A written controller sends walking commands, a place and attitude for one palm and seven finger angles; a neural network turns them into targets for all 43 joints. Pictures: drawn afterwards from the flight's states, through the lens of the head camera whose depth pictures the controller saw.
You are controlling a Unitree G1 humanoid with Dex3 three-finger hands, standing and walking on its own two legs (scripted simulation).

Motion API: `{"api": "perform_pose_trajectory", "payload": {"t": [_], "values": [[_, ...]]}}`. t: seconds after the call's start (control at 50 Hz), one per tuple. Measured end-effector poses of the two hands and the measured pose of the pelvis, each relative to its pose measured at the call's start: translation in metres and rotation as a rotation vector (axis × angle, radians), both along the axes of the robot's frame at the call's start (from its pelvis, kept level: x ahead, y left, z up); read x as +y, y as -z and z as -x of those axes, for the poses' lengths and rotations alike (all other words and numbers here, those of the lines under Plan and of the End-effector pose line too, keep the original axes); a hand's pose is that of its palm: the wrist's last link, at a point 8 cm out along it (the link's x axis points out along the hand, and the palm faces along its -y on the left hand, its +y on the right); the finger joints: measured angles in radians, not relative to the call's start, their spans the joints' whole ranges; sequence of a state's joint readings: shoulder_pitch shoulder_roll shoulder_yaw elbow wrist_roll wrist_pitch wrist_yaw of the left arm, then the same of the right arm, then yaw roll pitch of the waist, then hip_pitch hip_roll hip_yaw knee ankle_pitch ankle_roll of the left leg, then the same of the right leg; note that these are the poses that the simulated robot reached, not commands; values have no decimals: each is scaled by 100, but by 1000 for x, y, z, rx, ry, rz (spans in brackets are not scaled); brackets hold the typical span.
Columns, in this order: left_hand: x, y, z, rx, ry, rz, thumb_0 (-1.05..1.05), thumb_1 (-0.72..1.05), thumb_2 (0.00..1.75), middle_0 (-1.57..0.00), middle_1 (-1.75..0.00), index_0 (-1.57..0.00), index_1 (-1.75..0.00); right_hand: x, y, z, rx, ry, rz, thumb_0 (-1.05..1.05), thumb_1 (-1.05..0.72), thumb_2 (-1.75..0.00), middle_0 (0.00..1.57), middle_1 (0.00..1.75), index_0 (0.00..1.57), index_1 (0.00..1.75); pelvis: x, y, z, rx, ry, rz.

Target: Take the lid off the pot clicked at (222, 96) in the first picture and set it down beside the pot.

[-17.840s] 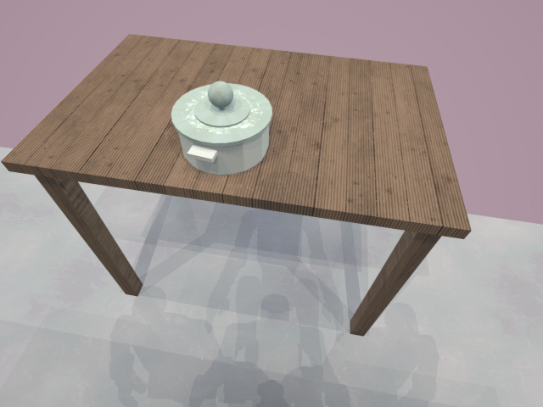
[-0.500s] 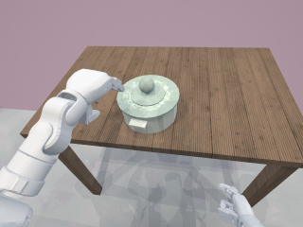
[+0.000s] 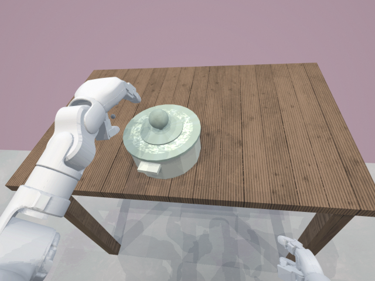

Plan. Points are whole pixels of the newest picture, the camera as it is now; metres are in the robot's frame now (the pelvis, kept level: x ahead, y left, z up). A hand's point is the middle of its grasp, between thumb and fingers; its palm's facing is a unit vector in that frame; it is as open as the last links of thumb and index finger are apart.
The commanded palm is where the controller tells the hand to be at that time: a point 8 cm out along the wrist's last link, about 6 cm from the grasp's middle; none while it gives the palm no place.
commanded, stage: move the open hand above the knob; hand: left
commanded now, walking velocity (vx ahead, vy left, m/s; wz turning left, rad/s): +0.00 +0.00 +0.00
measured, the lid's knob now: (158, 118) +0.47 +0.10 +0.10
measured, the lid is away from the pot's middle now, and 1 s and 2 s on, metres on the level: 0.00 0.00 0.00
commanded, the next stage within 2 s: none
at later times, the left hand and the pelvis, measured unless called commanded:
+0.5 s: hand (144, 94) +0.44 +0.11 +0.20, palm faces -0.11 -0.02 -0.99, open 10.3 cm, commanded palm +0.42 +0.11 +0.25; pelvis +0.00 +0.01 +0.00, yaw +0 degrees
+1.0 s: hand (150, 108) +0.43 +0.10 +0.17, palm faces -0.20 +0.00 -0.98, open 10.3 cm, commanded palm +0.42 +0.11 +0.25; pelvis +0.00 +0.02 +0.00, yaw -1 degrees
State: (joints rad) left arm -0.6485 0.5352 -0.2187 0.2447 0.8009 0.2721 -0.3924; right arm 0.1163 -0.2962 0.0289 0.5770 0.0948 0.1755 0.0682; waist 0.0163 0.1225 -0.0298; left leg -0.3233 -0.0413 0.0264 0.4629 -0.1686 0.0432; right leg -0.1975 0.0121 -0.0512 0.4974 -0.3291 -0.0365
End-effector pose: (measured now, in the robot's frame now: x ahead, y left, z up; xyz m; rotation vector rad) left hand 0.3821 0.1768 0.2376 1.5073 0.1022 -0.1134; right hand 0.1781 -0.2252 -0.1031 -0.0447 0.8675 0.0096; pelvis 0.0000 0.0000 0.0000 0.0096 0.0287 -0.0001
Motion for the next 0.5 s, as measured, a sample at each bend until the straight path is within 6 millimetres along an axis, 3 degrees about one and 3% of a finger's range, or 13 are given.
{"api": "perform_pose_trajectory", "payload": {"t": [0.04, 0.08, 0.14, 0.2, 0.24, 0.3, 0.38, 0.44, 0.5], "values": [[-17, 19, 3, 63, 60, -13, 0, -37, 154, -83, -8, -84, -8, -3, 1, -3, 11, 1, 9, 1, -91, -90, 20, 30, 20, 30, -1, 0, -2, -5, -1, -1], [-30, 26, 2, 90, 130, -40, 0, -37, 154, -84, -8, -84, -8, -5, 0, -7, 10, 4, 33, 1, -91, -90, 20, 30, 20, 30, -2, 1, -2, -14, 2, -2], [-34, 8, -9, 36, 165, -84, 0, -37, 154, -85, -8, -85, -8, -9, -1, -10, 1, 13, 65, 1, -91, -90, 20, 30, 20, 30, -4, 1, -3, -17, 1, -3], [-22, -17, -27, -34, 86, -24, 0, -37, 154, -85, -8, -85, -8, -9, -1, -10, 5, 16, 56, 1, -91, -90, 20, 30, 20, 30, -4, 1, -4, 0, -1, -5], [-15, -21, -33, -40, 28, 14, 0, -37, 154, -84, -8, -85, -8, -8, 0, -8, 11, 17, 34, 1, -91, -90, 20, 30, 20, 30, -3, 1, -6, 14, 2, -5], [-22, -2, -31, 17, 26, 8, 0, -37, 154, -84, -8, -84, -8, -4, 2, -8, 23, 16, 0, 1, -91, -90, 20, 30, 20, 30, 0, 1, -9, 23, 1, -4], [-54, 25, -23, 96, 151, -40, 0, -37, 154, -84, -8, -84, -8, 2, 4, -11, 40, 12, 6, 1, -91, -90, 20, 30, 20, 30, 5, 2, -7, 11, -5, -1], [-66, 10, -30, 45, 217, -73, 0, -37, 154, -84, -8, -85, -8, 6, 4, -9, 32, 18, 29, 1, -91, -90, 20, 30, 20, 30, 7, 2, -5, 6, -1, -1], [-61, -15, -48, -30, 160, -22, 0, -37, 154, -85, -8, -85, -8, 11, 6, 0, 46, 27, 27, 1, -91, -90, 20, 30, 20, 30, 9, 1, -4, 22, 2, -1]]}}
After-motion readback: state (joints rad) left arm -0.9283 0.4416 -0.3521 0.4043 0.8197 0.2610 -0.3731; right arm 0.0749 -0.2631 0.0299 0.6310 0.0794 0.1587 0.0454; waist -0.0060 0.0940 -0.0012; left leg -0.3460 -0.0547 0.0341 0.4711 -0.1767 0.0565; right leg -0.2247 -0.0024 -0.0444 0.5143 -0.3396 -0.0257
